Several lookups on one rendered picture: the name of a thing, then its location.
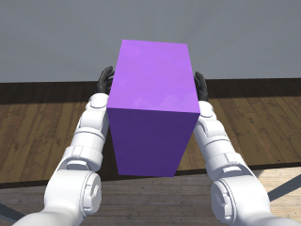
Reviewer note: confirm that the right robot hand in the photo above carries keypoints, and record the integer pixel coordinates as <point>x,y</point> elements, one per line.
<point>201,87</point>

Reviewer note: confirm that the right robot forearm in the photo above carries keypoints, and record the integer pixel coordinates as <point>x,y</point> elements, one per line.
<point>221,159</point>

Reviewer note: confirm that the left robot upper arm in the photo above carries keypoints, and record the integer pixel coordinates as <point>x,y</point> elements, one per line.
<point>71,196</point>

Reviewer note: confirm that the right robot upper arm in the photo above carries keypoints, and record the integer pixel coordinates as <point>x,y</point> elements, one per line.
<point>242,201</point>

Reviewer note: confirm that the table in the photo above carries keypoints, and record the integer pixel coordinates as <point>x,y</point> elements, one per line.
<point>261,117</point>

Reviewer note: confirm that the carton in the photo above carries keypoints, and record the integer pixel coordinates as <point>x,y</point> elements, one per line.
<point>152,107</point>

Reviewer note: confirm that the left robot hand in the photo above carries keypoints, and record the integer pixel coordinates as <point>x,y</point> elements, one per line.
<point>103,82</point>

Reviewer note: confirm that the left robot forearm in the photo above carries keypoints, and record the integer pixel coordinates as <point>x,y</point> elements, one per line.
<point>85,152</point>

